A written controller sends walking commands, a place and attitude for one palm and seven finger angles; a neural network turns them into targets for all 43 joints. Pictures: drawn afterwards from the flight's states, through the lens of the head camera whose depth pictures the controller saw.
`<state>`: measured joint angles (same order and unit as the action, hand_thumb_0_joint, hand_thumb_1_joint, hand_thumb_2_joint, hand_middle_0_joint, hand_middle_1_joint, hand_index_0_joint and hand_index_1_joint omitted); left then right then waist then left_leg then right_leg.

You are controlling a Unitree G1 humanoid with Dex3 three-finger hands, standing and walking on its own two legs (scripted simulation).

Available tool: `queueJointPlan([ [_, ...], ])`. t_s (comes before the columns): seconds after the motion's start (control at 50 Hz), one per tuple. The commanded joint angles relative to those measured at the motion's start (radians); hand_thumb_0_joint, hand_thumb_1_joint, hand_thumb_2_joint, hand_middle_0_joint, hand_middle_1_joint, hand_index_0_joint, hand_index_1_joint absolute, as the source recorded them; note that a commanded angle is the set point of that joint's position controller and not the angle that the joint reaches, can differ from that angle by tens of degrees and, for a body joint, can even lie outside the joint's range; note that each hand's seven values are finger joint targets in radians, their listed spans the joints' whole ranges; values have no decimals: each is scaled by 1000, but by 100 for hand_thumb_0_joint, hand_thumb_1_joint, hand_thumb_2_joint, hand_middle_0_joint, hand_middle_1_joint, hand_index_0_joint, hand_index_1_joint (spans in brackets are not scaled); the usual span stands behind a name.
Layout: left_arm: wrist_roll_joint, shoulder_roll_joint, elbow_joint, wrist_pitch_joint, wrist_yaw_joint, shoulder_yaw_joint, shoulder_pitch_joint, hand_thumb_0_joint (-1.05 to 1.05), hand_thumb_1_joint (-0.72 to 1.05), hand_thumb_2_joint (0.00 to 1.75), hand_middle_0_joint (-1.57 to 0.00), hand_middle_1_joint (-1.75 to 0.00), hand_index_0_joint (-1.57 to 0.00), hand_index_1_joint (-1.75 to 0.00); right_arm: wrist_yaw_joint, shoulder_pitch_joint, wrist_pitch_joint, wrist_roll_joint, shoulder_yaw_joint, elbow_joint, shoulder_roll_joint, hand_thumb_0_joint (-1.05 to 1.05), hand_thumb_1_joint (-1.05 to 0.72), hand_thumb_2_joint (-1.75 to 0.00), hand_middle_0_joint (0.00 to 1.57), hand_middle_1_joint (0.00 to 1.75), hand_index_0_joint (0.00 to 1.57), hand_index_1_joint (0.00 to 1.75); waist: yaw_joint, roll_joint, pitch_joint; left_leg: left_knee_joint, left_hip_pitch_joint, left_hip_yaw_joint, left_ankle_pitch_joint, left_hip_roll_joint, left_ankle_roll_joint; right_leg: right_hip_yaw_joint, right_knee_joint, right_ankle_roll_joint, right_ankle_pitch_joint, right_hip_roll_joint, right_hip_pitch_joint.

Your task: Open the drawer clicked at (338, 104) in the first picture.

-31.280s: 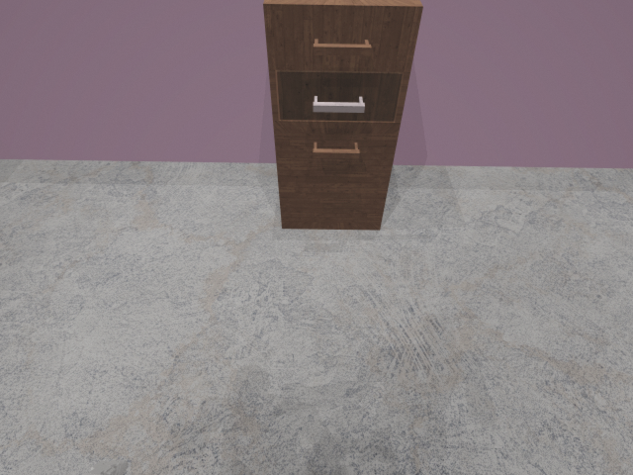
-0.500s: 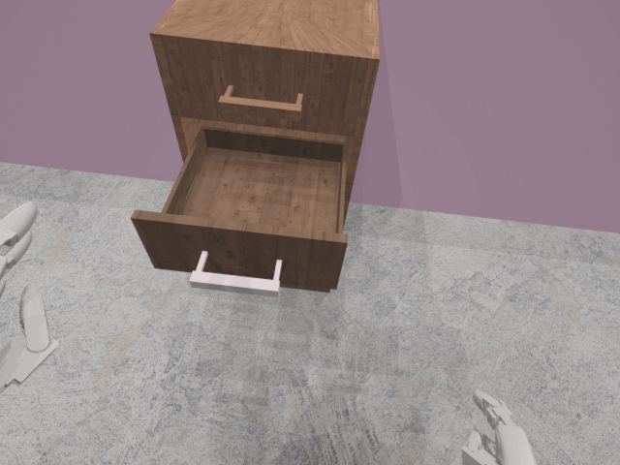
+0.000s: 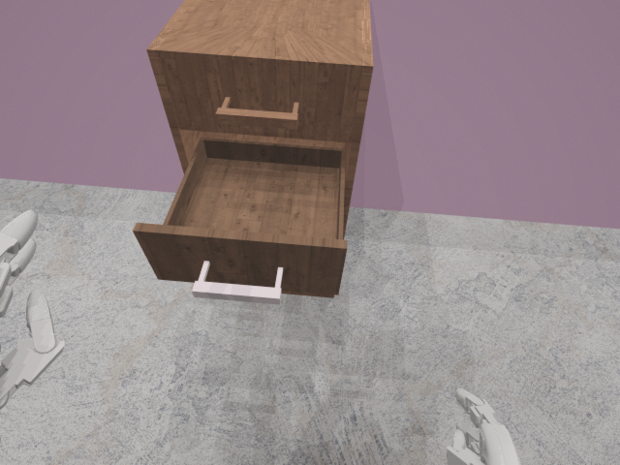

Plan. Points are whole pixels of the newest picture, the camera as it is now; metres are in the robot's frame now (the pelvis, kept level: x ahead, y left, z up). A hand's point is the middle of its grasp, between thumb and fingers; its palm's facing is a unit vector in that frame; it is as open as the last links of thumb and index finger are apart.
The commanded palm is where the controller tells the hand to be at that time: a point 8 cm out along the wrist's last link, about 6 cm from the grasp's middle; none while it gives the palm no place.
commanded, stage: stop stepping back and stand still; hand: left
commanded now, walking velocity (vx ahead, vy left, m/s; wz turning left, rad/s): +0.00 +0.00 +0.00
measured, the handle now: (240, 281) +0.45 +0.14 -0.15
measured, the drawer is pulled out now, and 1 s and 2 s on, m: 0.30 0.30 0.30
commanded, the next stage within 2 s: let the arm hang, fingers relaxed in 0.44 s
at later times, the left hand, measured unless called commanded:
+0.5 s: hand (44, 327) +0.22 +0.25 +0.15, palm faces +0.32 -0.83 -0.46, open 7.4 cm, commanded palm +0.15 +0.30 +0.17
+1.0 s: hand out of the picture +0.00 +0.19 -0.17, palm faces +0.03 -0.98 -0.21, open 7.0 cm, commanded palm none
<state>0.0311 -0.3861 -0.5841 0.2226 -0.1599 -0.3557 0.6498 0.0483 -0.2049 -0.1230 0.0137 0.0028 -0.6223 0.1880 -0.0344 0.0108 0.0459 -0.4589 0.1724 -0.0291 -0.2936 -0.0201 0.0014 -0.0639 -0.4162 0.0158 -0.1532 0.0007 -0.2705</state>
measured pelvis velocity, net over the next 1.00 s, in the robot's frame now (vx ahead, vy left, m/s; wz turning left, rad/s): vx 0.01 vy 0.01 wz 0.01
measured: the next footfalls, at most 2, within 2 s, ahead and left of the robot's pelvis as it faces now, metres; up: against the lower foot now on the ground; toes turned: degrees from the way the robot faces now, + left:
none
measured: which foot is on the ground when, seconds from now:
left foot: down 0.00-1.00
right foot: down 0.00-1.00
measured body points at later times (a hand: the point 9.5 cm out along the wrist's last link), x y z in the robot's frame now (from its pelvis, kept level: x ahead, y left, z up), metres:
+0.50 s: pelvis +0.02 +0.02 +0.00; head +0.06 +0.03 +0.45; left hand +0.19 +0.29 +0.18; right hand +0.20 -0.21 -0.08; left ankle -0.03 +0.12 -0.74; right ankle +0.04 -0.11 -0.74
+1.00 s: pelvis +0.01 +0.01 +0.00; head +0.05 +0.02 +0.45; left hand +0.00 +0.24 -0.16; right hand -0.02 -0.22 -0.15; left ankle -0.03 +0.12 -0.74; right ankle +0.04 -0.11 -0.74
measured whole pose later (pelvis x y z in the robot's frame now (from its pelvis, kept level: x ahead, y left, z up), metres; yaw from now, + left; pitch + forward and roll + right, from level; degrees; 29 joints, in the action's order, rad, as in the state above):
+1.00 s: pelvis +0.01 +0.01 +0.00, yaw +1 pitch -1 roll -1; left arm -0.01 -0.19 1.03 -0.04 -0.02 -0.01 0.30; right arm 0.02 -0.35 0.02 -0.01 0.02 -1.05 0.16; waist 0.01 0.01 0.10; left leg -0.43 0.11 -0.02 -0.30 0.00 0.01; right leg -0.06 -0.42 0.01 -0.18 0.02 -0.22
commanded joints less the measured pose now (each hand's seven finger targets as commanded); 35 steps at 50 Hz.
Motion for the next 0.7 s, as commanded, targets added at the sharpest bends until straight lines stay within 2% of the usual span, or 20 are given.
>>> queueJointPlan([
  [0.0,7,-143,-200,62,-20,-127,28,0,90,90,-20,-30,-20,-30,13,99,-45,10,-53,151,117,0,-90,-90,20,30,20,30,10,-46,-117,97,86,65,190,-78,25,101,26,1,191,97,205],
  [0.1,8,-150,-204,60,-22,-137,33,0,90,90,-20,-30,-20,-30,15,104,-36,10,-57,152,115,0,-90,-90,20,30,20,30,12,-38,-130,90,64,64,245,-80,21,93,15,0,248,99,222],
  [0.22,8,-136,-245,63,-18,-116,21,0,90,90,-20,-30,-20,-30,13,106,-31,7,-55,160,118,0,-90,-90,20,30,20,30,10,-66,-136,91,45,70,318,-88,15,72,-12,-2,277,92,227],
  [0.28,9,-132,-237,62,-18,-116,25,0,90,90,-20,-30,-20,-30,12,108,-26,6,-54,165,117,0,-90,-90,20,30,20,30,13,-59,-131,97,56,72,305,-91,14,69,-12,-5,260,90,231],
  [0.3,9,-147,-233,59,-18,-130,24,0,90,90,-20,-30,-20,-30,13,112,-25,8,-56,159,115,0,-90,-90,20,30,20,30,13,-70,-128,93,46,70,313,-91,13,70,-6,-3,270,93,221],
  [0.36,10,-131,-233,59,-16,-115,21,0,90,90,-20,-30,-20,-30,11,110,-22,5,-52,164,116,0,-90,-90,20,30,20,30,12,-60,-127,101,56,74,304,-94,12,65,-10,-5,253,88,226],
  [0.4,9,-149,-223,57,-18,-133,24,0,90,90,-20,-30,-20,-30,12,113,-20,6,-54,158,112,0,-90,-90,20,30,20,30,12,-66,-127,99,47,70,319,-94,11,65,-6,-4,271,91,222],
  [0.42,10,-134,-232,58,-16,-115,13,0,90,90,-20,-30,-20,-30,11,109,-19,5,-50,164,114,0,-90,-90,20,30,20,30,10,-54,-128,103,52,74,311,-94,9,62,-8,-6,256,89,226],
  [0.46,10,-137,-231,59,-16,-121,16,0,90,90,-20,-30,-20,-30,10,114,-20,4,-50,165,114,0,-90,-90,20,30,20,30,12,-63,-127,107,58,76,306,-97,12,61,-10,-7,248,88,229],
  [0.5,10,-148,-218,56,-16,-134,25,0,90,90,-20,-30,-20,-30,10,114,-18,6,-53,158,111,0,-90,-90,20,30,20,30,12,-56,-133,98,50,73,330,-94,9,61,-5,-4,280,92,232],
  [0.52,-101,-38,643,-113,114,246,-170,0,90,90,-20,-30,-20,-30,-78,114,-58,2,-107,-92,288,0,-90,-90,20,30,20,30,-16,-46,-55,-69,78,77,481,-85,16,23,-147,17,368,130,25],
  [0.54,-74,8,693,-186,130,226,-158,0,90,90,-20,-30,-20,-30,-71,12,9,5,-91,-88,203,0,-90,-90,20,30,20,30,1,-26,-168,-59,-12,74,628,-81,-8,67,-130,25,310,117,27],
  [0.56,-64,36,727,-203,134,246,-182,0,90,90,-20,-30,-20,-30,-65,-2,32,-2,-76,-77,193,0,-90,-90,20,30,20,30,7,-13,-198,-46,-8,109,545,-108,13,49,-142,22,153,101,18],
  [0.58,-65,43,775,-208,134,259,-225,0,90,90,-20,-30,-20,-30,-63,7,47,-11,-65,-65,185,0,-90,-90,20,30,20,30,15,17,-167,-23,39,138,480,-114,37,50,-140,13,104,88,26],
  [0.6,-67,40,841,-209,132,269,-264,0,90,90,-20,-30,-20,-30,-59,8,54,-19,-56,-67,177,0,-90,-90,20,30,20,30,19,89,-147,-26,36,145,477,-109,45,57,-131,14,144,90,35],
  [0.64,-72,32,971,-219,130,279,-323,0,90,90,-20,-30,-20,-30,-51,0,78,-25,-48,-88,187,0,-90,-90,20,30,20,30,28,154,-129,-14,49,131,463,-84,35,79,-115,27,269,102,104],
  [0.66,-69,40,1043,-224,130,283,-341,0,90,90,-20,-30,-20,-30,-46,-3,87,-25,-43,-109,175,0,-90,-90,20,30,20,30,31,140,-121,1,42,119,437,-73,30,86,-101,28,295,109,126],
  [0.68,-66,46,1112,-231,129,291,-361,0,90,90,-20,-30,-20,-30,-42,-4,95,-26,-36,-131,165,0,-90,-90,20,30,20,30,34,90,-106,28,37,116,418,-68,26,89,-90,26,279,105,136],
])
